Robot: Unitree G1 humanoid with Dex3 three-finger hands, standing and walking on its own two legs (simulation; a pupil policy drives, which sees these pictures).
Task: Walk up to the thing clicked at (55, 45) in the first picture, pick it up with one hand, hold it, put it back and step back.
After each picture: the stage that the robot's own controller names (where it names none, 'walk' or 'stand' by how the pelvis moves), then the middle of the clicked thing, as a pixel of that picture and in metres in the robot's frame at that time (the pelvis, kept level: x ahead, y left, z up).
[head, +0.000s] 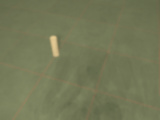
stand; (54, 46) +1.34 +0.32 -0.65
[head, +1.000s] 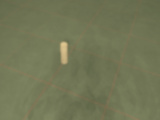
walk; (64, 53) +1.20 +0.14 -0.63
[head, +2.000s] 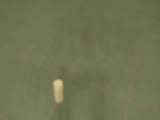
walk; (58, 91) +0.70 +0.15 -0.64
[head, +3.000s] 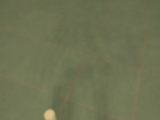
stand; out of the picture +0.46 +0.20 -0.64
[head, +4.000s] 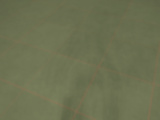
stand; out of the picture +0.43 +0.19 -0.66
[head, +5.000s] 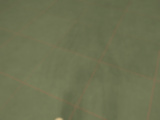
stand; out of the picture +0.41 +0.18 -0.66
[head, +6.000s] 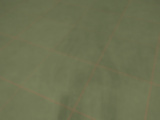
stand; out of the picture +0.42 +0.19 -0.66
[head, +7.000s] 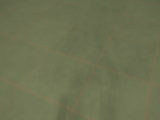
stand; out of the picture +0.40 +0.20 -0.66
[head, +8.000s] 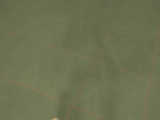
go down; out of the picture +0.41 +0.19 -0.66
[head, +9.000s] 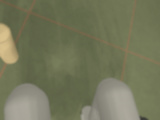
go down; (5, 47) +0.48 +0.25 -0.24
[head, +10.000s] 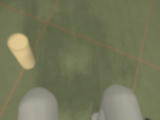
close in; (23, 54) +0.49 +0.23 -0.26
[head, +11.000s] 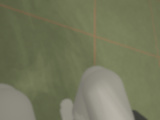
close in; out of the picture +0.47 +0.29 -0.16
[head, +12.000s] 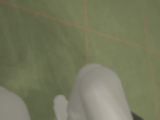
close; out of the picture +0.47 +0.30 -0.16
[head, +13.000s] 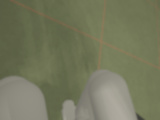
lift; out of the picture +0.38 +0.25 -0.16
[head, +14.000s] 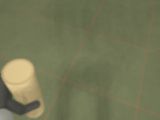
lift; (28, 93) +0.31 +0.17 +0.03
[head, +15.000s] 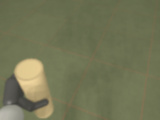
hold; (38, 93) +0.32 +0.15 +0.05
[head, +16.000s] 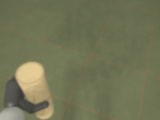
hold; (38, 94) +0.31 +0.15 +0.04
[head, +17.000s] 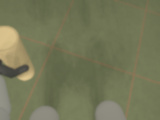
crouch; (16, 59) +0.43 +0.19 -0.04
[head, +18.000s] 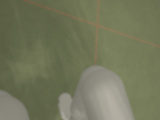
lower; out of the picture +0.47 +0.27 -0.17
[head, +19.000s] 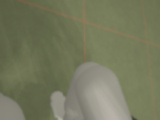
lower; out of the picture +0.47 +0.29 -0.17
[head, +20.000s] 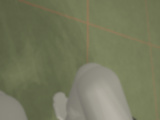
lower; out of the picture +0.46 +0.29 -0.17
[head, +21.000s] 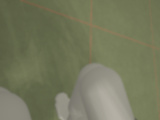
lower; out of the picture +0.45 +0.29 -0.17
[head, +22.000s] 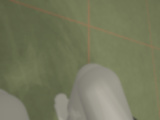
loosen; out of the picture +0.45 +0.27 -0.17
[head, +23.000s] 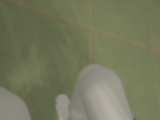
withdraw; out of the picture +0.45 +0.27 -0.17
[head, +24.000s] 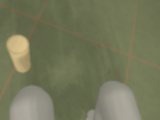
walk; (20, 56) +0.47 +0.22 -0.23
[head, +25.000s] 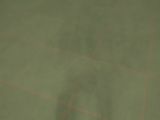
stand; out of the picture +0.40 +0.17 -0.58
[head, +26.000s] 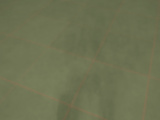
stand; out of the picture +0.41 +0.18 -0.60
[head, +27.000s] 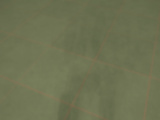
stand; out of the picture +0.41 +0.17 -0.60
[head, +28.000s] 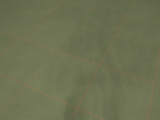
walk; out of the picture +0.42 +0.16 -0.66
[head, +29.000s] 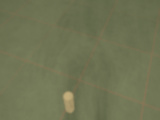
walk; (69, 102) +0.53 +0.11 -0.64
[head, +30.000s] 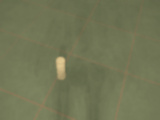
walk; (61, 69) +0.80 +0.15 -0.63
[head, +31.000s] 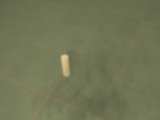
stand; (65, 66) +1.07 +0.20 -0.64
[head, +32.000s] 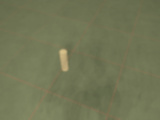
stand; (64, 60) +1.06 +0.19 -0.65
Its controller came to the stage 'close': yes
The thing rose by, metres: 0.68
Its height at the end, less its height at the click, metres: +0.00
